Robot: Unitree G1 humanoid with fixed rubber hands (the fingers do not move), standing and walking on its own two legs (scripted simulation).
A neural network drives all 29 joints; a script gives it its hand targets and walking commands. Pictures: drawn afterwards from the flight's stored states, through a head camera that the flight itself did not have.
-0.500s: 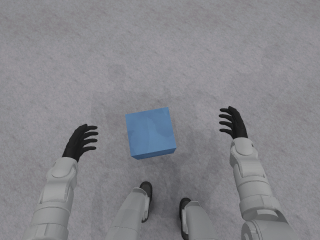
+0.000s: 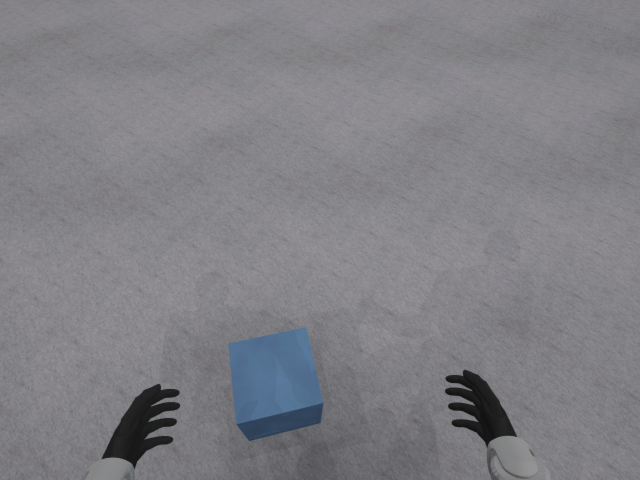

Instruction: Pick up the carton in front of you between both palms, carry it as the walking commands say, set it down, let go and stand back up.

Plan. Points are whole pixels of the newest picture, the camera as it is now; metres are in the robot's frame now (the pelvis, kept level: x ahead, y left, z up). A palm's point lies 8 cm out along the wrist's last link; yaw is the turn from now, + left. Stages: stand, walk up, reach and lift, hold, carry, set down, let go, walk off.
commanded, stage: let go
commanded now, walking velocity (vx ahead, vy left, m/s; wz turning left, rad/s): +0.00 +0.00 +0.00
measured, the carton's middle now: (276, 385) +0.39 +0.10 -0.65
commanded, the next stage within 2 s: stand in 0.46 s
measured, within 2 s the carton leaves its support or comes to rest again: neither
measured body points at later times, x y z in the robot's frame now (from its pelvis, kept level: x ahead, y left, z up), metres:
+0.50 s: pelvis -0.01 +0.01 +0.00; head +0.00 +0.02 +0.45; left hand +0.16 +0.26 -0.08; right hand +0.16 -0.23 -0.08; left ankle +0.01 +0.13 -0.74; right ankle -0.06 -0.11 -0.74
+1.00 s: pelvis +0.00 +0.04 +0.00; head +0.00 +0.06 +0.44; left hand +0.11 +0.32 -0.12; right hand +0.12 -0.24 -0.10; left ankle +0.01 +0.13 -0.74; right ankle -0.06 -0.11 -0.74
